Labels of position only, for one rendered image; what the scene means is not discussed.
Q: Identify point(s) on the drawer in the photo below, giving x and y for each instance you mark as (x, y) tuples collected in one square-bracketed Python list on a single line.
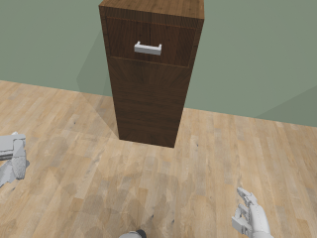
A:
[(176, 41)]

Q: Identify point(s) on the cabinet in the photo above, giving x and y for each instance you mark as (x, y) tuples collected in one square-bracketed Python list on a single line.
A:
[(149, 96)]

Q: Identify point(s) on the right robot hand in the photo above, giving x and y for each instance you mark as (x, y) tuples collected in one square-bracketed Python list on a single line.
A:
[(255, 219)]

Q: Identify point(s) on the left robot hand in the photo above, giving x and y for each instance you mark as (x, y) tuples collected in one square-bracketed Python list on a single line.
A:
[(12, 149)]

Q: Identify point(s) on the handle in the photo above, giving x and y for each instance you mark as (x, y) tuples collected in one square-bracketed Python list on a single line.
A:
[(138, 48)]

